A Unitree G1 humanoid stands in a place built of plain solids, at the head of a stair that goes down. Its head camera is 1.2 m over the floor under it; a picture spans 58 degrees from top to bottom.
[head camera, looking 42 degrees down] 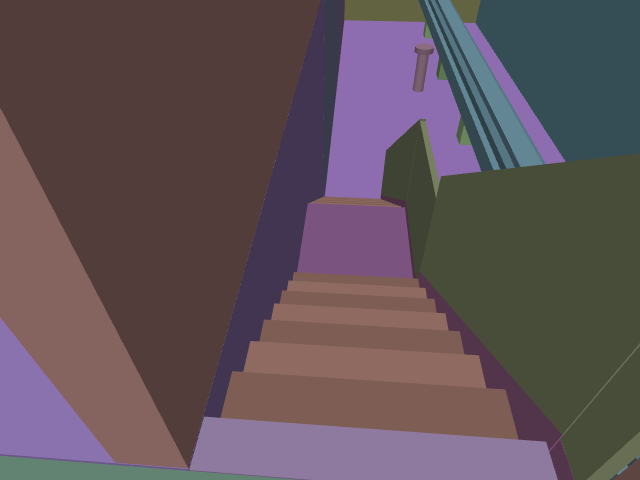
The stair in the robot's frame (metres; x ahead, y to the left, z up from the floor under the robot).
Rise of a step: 0.17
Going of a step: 0.25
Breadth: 0.96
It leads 4 degrees to the right of straight ahead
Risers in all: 8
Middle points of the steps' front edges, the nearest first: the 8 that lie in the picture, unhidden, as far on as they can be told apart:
0.55 -0.14 0.00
0.80 -0.16 -0.17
1.04 -0.18 -0.34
1.29 -0.20 -0.52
1.54 -0.22 -0.69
1.79 -0.24 -0.87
2.03 -0.25 -1.04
2.28 -0.27 -1.21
